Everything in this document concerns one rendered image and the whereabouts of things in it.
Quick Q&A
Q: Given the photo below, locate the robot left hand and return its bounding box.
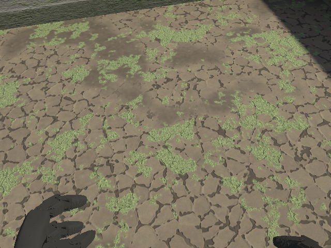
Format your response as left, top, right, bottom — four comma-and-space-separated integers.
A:
13, 194, 96, 248

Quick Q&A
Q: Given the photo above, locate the robot right hand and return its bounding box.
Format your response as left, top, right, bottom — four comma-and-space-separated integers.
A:
273, 235, 323, 248

